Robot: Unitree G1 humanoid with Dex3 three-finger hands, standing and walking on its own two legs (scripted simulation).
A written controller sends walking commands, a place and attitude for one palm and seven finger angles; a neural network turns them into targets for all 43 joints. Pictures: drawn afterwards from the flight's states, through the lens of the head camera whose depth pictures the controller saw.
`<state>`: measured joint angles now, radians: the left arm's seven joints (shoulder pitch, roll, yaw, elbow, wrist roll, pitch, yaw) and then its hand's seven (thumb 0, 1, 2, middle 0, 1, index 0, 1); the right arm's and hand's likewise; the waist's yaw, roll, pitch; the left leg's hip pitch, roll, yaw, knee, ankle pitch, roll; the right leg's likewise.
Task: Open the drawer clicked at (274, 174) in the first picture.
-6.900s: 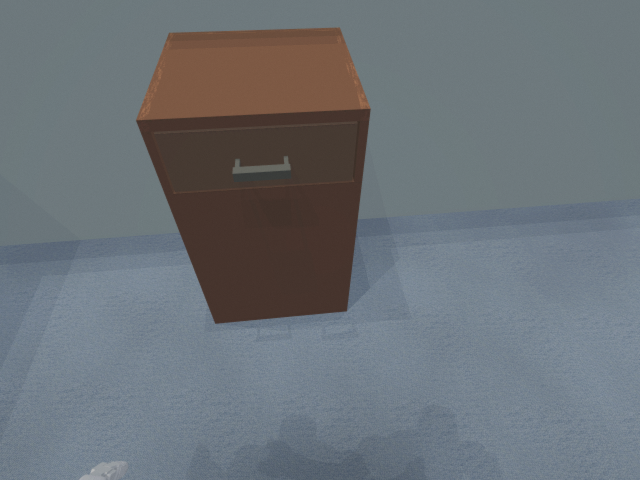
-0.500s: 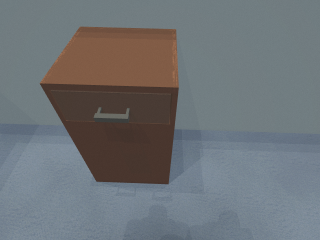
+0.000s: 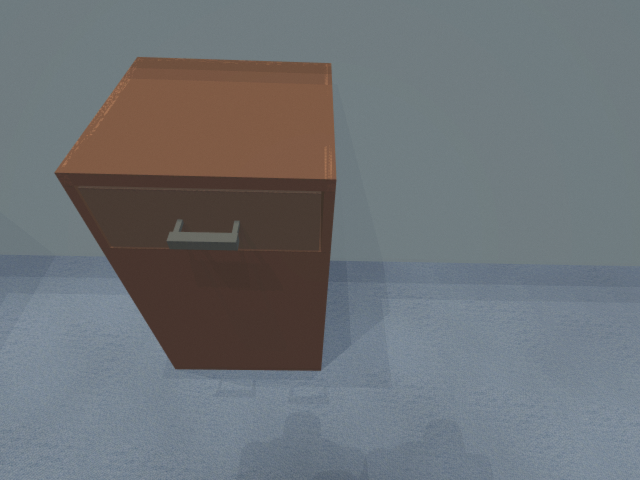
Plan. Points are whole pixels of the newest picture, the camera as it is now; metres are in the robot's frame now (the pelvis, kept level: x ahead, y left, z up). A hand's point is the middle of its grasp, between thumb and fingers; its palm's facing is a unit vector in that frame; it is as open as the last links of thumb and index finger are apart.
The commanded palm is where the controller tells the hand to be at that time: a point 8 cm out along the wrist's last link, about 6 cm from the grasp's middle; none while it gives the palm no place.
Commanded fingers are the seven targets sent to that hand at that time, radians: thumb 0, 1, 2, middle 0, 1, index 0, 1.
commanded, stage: look again from close up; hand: left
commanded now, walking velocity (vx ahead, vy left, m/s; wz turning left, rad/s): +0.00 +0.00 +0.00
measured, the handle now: (206, 232) +0.54 +0.24 -0.07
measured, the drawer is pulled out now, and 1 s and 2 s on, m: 0.00 0.00 0.00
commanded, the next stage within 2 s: raise the hand with hooked fingers in 0.54 s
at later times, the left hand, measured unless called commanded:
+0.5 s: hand out of the picture +0.04 +0.20 -0.18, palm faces +0.01 -0.98 -0.20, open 7.4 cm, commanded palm none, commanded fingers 0.00 0.90 0.90 -0.20 -0.30 -0.20 -0.30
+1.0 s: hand (157, 437) +0.19 +0.22 -0.07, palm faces +0.00 -0.20 -0.98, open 8.3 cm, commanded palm +0.14 +0.25 -0.03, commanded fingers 0.00 0.46 0.71 -0.23 -0.58 -0.23 -0.58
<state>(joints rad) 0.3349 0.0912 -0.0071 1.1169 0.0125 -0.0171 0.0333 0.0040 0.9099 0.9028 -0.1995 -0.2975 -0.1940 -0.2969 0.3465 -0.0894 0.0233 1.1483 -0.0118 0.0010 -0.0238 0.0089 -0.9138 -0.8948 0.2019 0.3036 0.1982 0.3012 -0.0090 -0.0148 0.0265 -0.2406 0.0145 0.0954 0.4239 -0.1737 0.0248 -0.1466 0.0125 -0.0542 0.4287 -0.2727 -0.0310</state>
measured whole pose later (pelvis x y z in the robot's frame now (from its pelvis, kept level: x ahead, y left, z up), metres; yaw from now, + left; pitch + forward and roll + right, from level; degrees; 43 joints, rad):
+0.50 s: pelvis +0.01 +0.02 -0.01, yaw +0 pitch -2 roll -1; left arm 0.31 0.17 -0.01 0.99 0.02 0.00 0.04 0.00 0.91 0.90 -0.20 -0.30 -0.19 -0.30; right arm 0.25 -0.18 0.01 1.01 -0.02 0.00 -0.02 0.01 -0.91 -0.89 0.20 0.30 0.20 0.30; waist -0.01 0.00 0.00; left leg -0.25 0.01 0.11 0.51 -0.24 0.05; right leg -0.14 0.00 -0.04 0.48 -0.32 0.00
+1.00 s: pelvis -0.03 +0.03 -0.05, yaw +0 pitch +8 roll +1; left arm 0.30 0.24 -0.15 0.16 1.05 0.00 0.46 0.00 0.68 0.81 -0.21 -0.44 -0.21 -0.44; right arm 0.13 -0.26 -0.02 0.56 -0.03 0.01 0.01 0.02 -0.91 -0.89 0.20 0.30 0.20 0.30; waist 0.05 0.03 -0.14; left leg -0.65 -0.05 0.11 0.81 -0.31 0.07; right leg -0.62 0.05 0.07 0.89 -0.40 -0.03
